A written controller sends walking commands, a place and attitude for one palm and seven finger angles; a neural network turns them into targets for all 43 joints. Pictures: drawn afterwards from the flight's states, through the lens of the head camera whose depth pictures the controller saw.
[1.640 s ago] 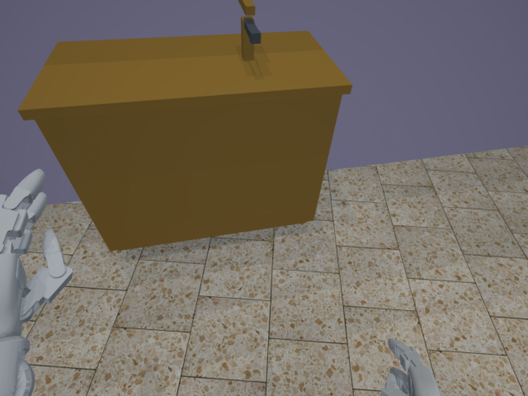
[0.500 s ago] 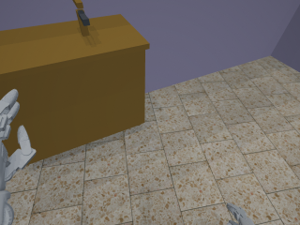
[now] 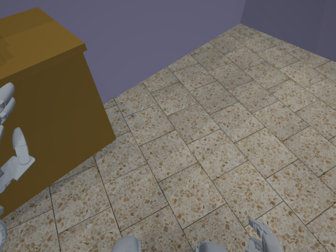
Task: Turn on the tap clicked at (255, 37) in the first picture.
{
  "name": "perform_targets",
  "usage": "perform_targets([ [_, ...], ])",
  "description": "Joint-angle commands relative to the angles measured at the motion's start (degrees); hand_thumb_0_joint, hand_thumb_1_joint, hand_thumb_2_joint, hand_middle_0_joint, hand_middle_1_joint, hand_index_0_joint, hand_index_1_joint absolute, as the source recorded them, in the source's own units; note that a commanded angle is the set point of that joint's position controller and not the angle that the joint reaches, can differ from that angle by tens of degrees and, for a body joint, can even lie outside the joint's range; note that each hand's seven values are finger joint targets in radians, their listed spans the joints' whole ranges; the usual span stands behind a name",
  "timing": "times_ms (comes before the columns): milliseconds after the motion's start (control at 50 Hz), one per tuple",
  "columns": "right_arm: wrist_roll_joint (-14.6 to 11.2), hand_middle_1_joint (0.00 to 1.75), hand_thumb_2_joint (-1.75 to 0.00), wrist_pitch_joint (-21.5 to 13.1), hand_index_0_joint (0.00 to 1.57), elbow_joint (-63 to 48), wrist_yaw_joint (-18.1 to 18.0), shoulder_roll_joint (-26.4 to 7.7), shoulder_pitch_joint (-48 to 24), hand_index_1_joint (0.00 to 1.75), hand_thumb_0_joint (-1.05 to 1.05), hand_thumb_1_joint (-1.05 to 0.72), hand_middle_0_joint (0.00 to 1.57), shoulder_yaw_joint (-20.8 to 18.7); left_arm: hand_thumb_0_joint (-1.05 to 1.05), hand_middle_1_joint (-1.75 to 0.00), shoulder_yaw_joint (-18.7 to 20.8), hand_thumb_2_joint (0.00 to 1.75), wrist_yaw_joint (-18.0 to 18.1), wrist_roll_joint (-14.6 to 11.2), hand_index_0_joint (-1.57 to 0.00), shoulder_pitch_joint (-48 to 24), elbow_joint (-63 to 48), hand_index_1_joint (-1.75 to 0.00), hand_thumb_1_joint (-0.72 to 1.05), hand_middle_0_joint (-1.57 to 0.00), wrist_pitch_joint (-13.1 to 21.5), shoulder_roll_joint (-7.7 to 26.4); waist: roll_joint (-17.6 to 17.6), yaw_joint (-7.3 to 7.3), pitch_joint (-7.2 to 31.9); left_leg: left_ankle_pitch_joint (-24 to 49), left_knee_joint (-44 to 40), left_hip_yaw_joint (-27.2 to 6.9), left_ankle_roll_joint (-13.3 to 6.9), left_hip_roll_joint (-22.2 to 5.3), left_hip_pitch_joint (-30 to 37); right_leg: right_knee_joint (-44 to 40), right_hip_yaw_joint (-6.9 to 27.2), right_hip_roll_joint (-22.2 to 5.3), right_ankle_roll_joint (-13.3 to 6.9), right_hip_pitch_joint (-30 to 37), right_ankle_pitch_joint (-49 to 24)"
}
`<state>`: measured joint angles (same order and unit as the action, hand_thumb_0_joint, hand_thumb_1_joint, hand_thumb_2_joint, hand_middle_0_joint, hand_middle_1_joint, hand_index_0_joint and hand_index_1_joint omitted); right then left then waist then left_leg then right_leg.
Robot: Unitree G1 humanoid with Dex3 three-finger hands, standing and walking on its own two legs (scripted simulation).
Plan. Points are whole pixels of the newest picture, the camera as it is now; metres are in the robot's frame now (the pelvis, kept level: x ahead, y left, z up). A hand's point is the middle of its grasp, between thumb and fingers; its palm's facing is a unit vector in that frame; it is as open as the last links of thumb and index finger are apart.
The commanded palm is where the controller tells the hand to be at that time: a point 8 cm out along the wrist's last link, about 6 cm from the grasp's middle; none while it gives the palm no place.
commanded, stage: walk to a spot facing it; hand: left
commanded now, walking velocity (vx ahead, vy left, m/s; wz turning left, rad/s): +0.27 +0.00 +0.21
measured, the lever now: out of the picture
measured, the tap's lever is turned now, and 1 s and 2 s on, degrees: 0 0 0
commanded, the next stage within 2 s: turn to face it in 0.08 s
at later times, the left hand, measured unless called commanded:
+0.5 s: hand (32, 126) +0.29 +0.23 +0.21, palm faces +0.50 -0.75 -0.43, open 7.4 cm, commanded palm +0.23 +0.28 +0.21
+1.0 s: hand (24, 148) +0.25 +0.23 +0.20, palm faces +0.65 -0.61 -0.45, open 7.4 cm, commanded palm +0.19 +0.25 +0.21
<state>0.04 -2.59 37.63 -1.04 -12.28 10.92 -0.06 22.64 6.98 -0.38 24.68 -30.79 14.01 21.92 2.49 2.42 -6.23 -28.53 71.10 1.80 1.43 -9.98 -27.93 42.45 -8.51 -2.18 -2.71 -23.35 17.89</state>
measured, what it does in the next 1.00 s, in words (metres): walks ahead, turning left: left foot, then left foot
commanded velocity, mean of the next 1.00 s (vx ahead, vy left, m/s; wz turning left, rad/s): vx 0.08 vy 0.01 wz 0.33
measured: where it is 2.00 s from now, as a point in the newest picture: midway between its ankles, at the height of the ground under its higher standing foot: (170, 246)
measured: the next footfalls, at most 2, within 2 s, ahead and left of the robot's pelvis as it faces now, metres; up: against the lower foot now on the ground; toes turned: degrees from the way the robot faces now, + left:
left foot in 0.18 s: +0.18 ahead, +0.14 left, +0.00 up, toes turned +11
left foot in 0.68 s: +0.16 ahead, +0.11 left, +0.00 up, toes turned +22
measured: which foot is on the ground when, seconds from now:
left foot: up 0.00-0.16, down 0.18-0.44, up 0.46-0.66, down 0.68-0.98, up 1.00-1.00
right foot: down 0.00-0.68, up 0.70-0.96, down 0.98-1.00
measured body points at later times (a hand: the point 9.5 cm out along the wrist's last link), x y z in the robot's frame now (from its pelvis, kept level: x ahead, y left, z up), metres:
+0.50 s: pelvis +0.11 -0.02 +0.01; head +0.13 -0.03 +0.46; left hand +0.25 +0.27 +0.23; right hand +0.31 -0.20 -0.08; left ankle +0.12 +0.11 -0.68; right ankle +0.11 -0.12 -0.71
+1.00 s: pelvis +0.13 -0.06 +0.01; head +0.14 -0.08 +0.46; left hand +0.21 +0.26 +0.23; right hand +0.36 -0.21 -0.08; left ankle +0.13 +0.09 -0.70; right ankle +0.18 -0.15 -0.71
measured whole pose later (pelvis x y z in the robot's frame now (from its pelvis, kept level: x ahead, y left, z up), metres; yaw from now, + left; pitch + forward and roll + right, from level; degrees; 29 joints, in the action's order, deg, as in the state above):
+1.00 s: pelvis +0.13 -0.06 +0.01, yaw +18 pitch -1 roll +0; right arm -0.7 -4.6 32.9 -2.2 -10.1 12.2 0.9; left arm 21.4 9.0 -2.1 27.6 -29.9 10.4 21.5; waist 2.6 -1.5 -2.3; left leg -18.9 38.5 2.3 1.0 -4.7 -21.4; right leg 35.3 -7.1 -2.1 0.6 -17.2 17.1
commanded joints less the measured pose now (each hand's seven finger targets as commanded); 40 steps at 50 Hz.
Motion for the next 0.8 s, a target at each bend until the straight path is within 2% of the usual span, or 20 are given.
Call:
perform_targets([
  [0, -0.6, 0.30, -0.90, -1.9, 0.20, -10.4, -1.2, -4.3, -5.1, 0.30, 0.00, -0.90, 0.20, -1.8, 0.00, -0.30, 12.0, 0.90, 3.0, -1.2, -0.20, 3.9, -16.9, -0.30, 0.90, -0.20, 3.7, 12.5, -9.8, -1.39, 13.7, 3.9, -9.2, -1.9, -0.1, -1.7, -4.5, -21.7, 16.6, -17.1, -8.5, 10.8, -10.2],
  [60, 0.1, 0.30, -0.90, -2.1, 0.20, -10.5, -2.3, -3.8, -4.2, 0.30, 0.00, -0.90, 0.20, -1.8, 0.00, -0.30, 10.7, 0.90, 3.9, -1.7, -0.20, 3.9, -15.4, -0.30, 0.90, -0.20, 3.0, 10.8, -10.7, -1.89, 13.9, 10.5, -27.8, 5.0, -0.8, 2.3, 7.4, -20.6, 9.8, -13.7, -5.9, 7.5, -2.1],
  [120, 0.2, 0.30, -0.90, -2.8, 0.20, -10.6, -3.9, -4.9, -2.4, 0.30, 0.00, -0.90, 0.20, -2.9, 0.00, -0.30, 8.0, 0.90, 4.1, -1.4, -0.20, 1.0, -11.6, -0.30, 0.90, -0.20, 3.0, 9.4, -3.9, -1.36, 11.8, 13.8, -40.2, 8.2, -1.1, 5.5, 17.2, -15.6, 7.0, -10.1, -2.5, 4.6, 8.2],
  [140, -0.1, 0.30, -0.90, -3.1, 0.20, -11.1, -4.5, -6.1, -2.1, 0.30, 0.00, -0.90, 0.20, -3.4, 0.00, -0.30, 6.5, 0.90, 3.7, -1.2, -0.20, 0.4, -10.3, -0.30, 0.90, -0.20, 2.7, 8.2, 2.5, -1.07, 10.1, 9.0, -44.9, 2.2, -2.9, 2.6, 19.2, -9.2, 5.5, -7.6, -0.6, 1.3, 10.2],
  [180, -0.4, 0.30, -0.90, -3.4, 0.20, -11.0, -4.2, -6.5, -2.0, 0.30, 0.00, -0.90, 0.20, -2.8, 0.00, -0.30, 5.1, 0.90, 3.3, -1.3, -0.20, -3.4, -8.7, -0.30, 0.90, -0.20, 3.6, 7.3, 18.6, -0.76, 8.6, 4.0, -57.5, -25.0, -11.3, -12.5, 18.1, 13.8, 2.1, 1.5, 3.2, -6.6, 19.2],
  [200, 0.1, 0.30, -0.90, -3.8, 0.20, -10.7, -4.0, -5.8, -2.2, 0.30, 0.00, -0.90, 0.20, -2.5, 0.00, -0.30, 5.2, 0.90, 3.1, -0.6, -0.20, -3.6, -6.2, -0.30, 0.90, -0.20, 3.5, 8.1, 16.9, -0.83, 6.5, 1.3, -58.9, -28.8, -13.7, -14.3, 13.7, 18.6, 5.9, -0.6, 3.1, -7.2, 17.0],
  [240, 0.0, 0.30, -0.90, -4.3, 0.20, -10.1, -3.5, -5.5, -2.6, 0.30, 0.00, -0.90, 0.20, -2.9, 0.00, -0.30, 3.5, 0.90, 2.4, 0.0, -0.20, -5.4, -10.2, -0.30, 0.90, -0.20, 3.5, 8.0, 11.9, -1.91, 6.6, 11.3, -53.2, -21.3, -12.9, -10.1, 13.5, 12.6, 6.6, -2.0, 3.9, -4.8, 14.4],
  [280, -0.1, 0.30, -0.90, -4.7, 0.20, -10.7, -2.8, -5.8, -2.1, 0.30, 0.00, -0.90, 0.20, -3.0, 0.00, -0.30, 2.6, 0.90, 2.5, -0.6, -0.20, -2.4, -13.7, -0.30, 0.90, -0.20, 2.7, 6.8, 13.3, -2.29, 9.9, 20.1, -49.8, -13.0, -10.3, -6.2, 13.4, 2.7, 3.0, -0.4, 4.6, 2.5, 12.8],
  [360, -0.3, 0.30, -0.90, -4.8, 0.20, -11.9, -2.1, -5.2, -1.9, 0.30, 0.00, -0.90, 0.20, -2.1, 0.00, -0.30, 5.3, 0.90, 2.9, -1.3, -0.20, 1.1, -15.6, -0.30, 0.90, -0.20, 1.3, 8.7, 9.9, -2.52, 12.2, 26.7, -42.8, -7.8, -6.3, -2.8, 8.9, -16.3, 1.7, -0.7, 4.5, 14.4, 0.1],
  [400, -0.5, 0.30, -0.90, -4.2, 0.20, -12.3, -2.1, -3.1, -1.1, 0.30, 0.00, -0.90, 0.20, -1.7, 0.00, -0.30, 6.7, 0.90, 3.3, -1.4, -0.20, -0.6, -12.7, -0.30, 0.90, -0.20, 0.3, 10.9, -9.4, -1.33, 12.9, 14.6, -29.0, 3.3, -0.9, 5.8, 1.3, -19.6, 16.5, -15.1, -0.6, 17.5, -17.7],
  [420, -0.6, 0.30, -0.90, -4.3, 0.20, -12.2, -2.1, -3.9, -1.8, 0.30, 0.00, -0.90, 0.20, -2.5, 0.00, -0.30, 6.7, 0.90, 3.3, -2.5, -0.20, -0.7, -11.4, -0.30, 0.90, -0.20, -0.3, 10.0, -15.6, -2.36, 11.3, 3.3, -19.0, 3.1, 0.4, 8.9, -1.8, -20.1, 20.8, -20.1, -4.9, 16.8, -28.7],
  [440, -0.7, 0.30, -0.90, -3.8, 0.20, -12.1, -2.2, -3.9, -2.6, 0.30, 0.00, -0.90, 0.20, -2.2, 0.00, -0.30, 6.2, 0.90, 3.5, -2.5, -0.20, 0.0, -9.6, -0.30, 0.90, -0.20, -0.8, 9.8, -14.9, -2.50, 10.7, -1.4, -11.7, 0.9, 0.6, 8.0, -5.4, -19.2, 21.6, -22.3, -6.8, 18.3, -37.1],
  [480, -0.1, 0.30, -0.90, -3.0, 0.20, -11.8, -2.6, -2.4, -3.7, 0.30, 0.00, -0.90, 0.20, -0.4, 0.00, -0.30, 6.5, 0.90, 3.6, -1.6, -0.20, 0.4, -8.7, -0.30, 0.90, -0.20, -0.5, 9.9, -13.1, -2.73, 9.8, -2.4, -13.6, 1.2, 0.6, 6.6, -6.0, -15.6, 14.2, -20.8, -6.2, 20.7, -48.6],
  [560, 0.4, 0.30, -0.90, -2.2, 0.20, -12.9, -3.3, -2.1, -5.5, 0.30, 0.00, -0.90, 0.20, -0.2, 0.00, -0.30, 4.9, 0.90, 3.9, -0.5, -0.20, -0.8, -9.1, -0.30, 0.90, -0.20, 0.1, 8.4, -14.5, -3.42, 12.4, 5.1, -31.9, 7.4, 0.1, 9.1, 3.0, -11.6, 5.0, -16.5, -2.5, 21.5, -50.2],
  [600, 0.2, 0.30, -0.90, -2.0, 0.20, -13.0, -3.7, -2.3, -3.2, 0.30, 0.00, -0.90, 0.20, -1.0, 0.00, -0.30, 3.9, 0.90, 4.4, -0.7, -0.20, -0.6, -11.5, -0.30, 0.90, -0.20, 0.1, 7.6, -10.8, -1.58, 16.9, 17.0, -44.0, 9.8, -0.4, 11.4, 14.5, -3.8, 1.3, -13.8, 0.9, 19.1, -48.3],
  [620, 0.0, 0.30, -0.90, -2.1, 0.20, -13.6, -3.9, -2.9, -2.5, 0.30, 0.00, -0.90, 0.20, -1.7, 0.00, -0.30, 3.3, 0.90, 4.6, -1.1, -0.20, -2.0, -14.3, -0.30, 0.90, -0.20, 0.3, 7.9, -6.5, -0.41, 19.4, 27.8, -47.2, 7.2, -1.8, 8.1, 23.2, 4.1, 0.3, -12.0, 3.3, 14.3, -41.4],
  [640, -0.4, 0.30, -0.90, -2.5, 0.20, -14.5, -3.8, -4.8, -2.8, 0.30, 0.00, -0.90, 0.20, -2.5, 0.00, -0.30, 2.7, 0.90, 4.7, -1.8, -0.20, -1.6, -17.7, -0.30, 0.90, -0.20, 0.7, 7.8, 6.3, -1.03, 20.5, 52.1, -46.6, -8.4, -7.5, -4.6, 32.7, 14.0, -0.1, -5.9, 6.2, 1.0, -7.9],
  [660, -0.7, 0.30, -0.90, -3.0, 0.20, -14.8, -2.9, -5.7, -1.7, 0.30, 0.00, -0.90, 0.20, -2.9, 0.00, -0.30, 2.9, 0.90, 4.5, -1.9, -0.20, -1.3, -18.3, -0.30, 0.90, -0.20, 1.6, 8.1, 12.6, -2.50, 20.6, 67.6, -47.4, -20.6, -14.1, -14.4, 33.2, 22.4, 4.9, -2.1, 6.3, -5.1, 19.3],
  [700, -0.2, 0.30, -0.90, -3.3, 0.20, -13.1, -1.9, -6.1, -1.6, 0.30, 0.00, -0.90, 0.20, -3.3, 0.00, -0.30, 4.7, 0.90, 3.8, -0.9, -0.20, 0.4, -16.1, -0.30, 0.90, -0.20, 0.8, 9.8, 7.7, -1.50, 16.7, 57.5, -48.0, -21.3, -15.6, -13.9, 27.8, 25.0, 8.8, -3.2, 6.2, -8.9, 17.3],
  [780, -0.6, 0.30, -0.90, -4.8, 0.20, -12.4, -1.3, -5.6, -2.6, 0.30, 0.00, -0.90, 0.20, -3.1, 0.00, -0.30, 5.1, 0.90, 3.6, -1.8, -0.20, 3.6, -18.1, -0.30, 0.90, -0.20, 0.4, 8.3, 12.1, -2.27, 14.4, 44.8, -49.0, -8.0, -10.6, -5.9, 19.3, 12.0, 4.3, -1.6, 6.6, -1.1, 7.9],
])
